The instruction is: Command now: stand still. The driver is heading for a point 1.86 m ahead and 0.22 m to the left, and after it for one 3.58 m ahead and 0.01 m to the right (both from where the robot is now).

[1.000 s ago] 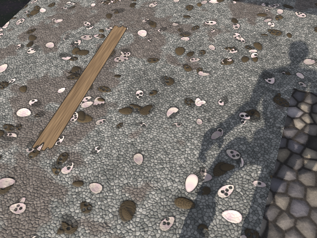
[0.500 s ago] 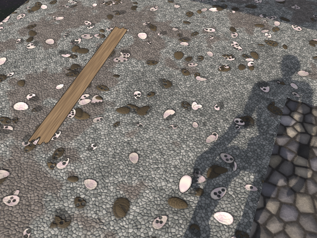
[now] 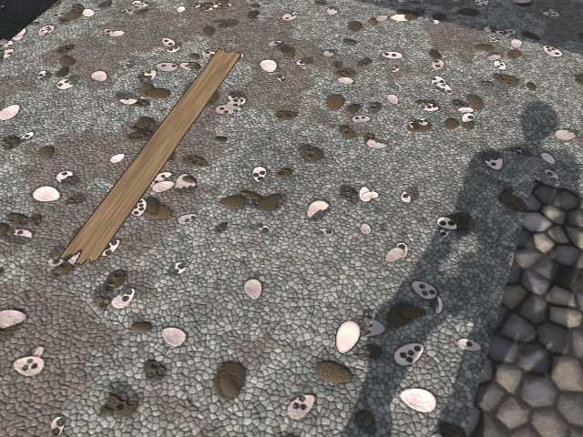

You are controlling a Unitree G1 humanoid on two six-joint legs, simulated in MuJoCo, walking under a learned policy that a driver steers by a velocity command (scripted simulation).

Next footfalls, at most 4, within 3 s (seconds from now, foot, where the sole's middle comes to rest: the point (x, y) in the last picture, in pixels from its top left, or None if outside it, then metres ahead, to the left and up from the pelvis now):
0.78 left None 0.36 0.04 -0.78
1.14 right None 0.32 -0.14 -0.78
1.88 left None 0.46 0.08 -0.78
2.36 right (326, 329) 0.81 -0.06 -0.78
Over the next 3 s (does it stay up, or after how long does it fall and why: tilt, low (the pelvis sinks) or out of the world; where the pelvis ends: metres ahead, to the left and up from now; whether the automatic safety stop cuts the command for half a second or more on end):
stays up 0.79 0.03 0.00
